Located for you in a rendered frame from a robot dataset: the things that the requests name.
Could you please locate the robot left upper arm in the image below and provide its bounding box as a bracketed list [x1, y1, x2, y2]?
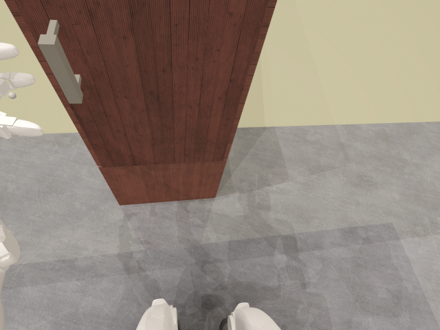
[0, 220, 20, 330]

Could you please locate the cupboard door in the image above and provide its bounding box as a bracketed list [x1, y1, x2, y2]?
[13, 0, 269, 168]

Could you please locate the handle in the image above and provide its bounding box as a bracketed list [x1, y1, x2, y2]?
[38, 20, 83, 104]

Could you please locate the robot right shin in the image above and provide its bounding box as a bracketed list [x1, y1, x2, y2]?
[233, 302, 250, 312]

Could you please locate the robot left thigh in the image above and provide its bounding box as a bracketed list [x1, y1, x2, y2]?
[136, 304, 178, 330]

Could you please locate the left robot hand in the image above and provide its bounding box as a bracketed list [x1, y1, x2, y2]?
[0, 43, 43, 139]

